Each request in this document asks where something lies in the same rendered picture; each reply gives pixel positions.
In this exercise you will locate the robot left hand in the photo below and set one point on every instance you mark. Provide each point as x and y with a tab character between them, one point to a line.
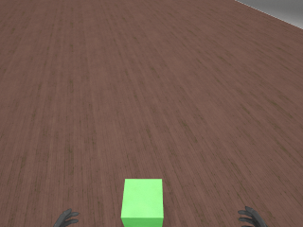
62	220

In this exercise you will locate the robot right hand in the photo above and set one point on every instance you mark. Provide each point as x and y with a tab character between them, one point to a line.
254	219

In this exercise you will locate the carton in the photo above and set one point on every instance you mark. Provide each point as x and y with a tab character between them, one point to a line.
142	204

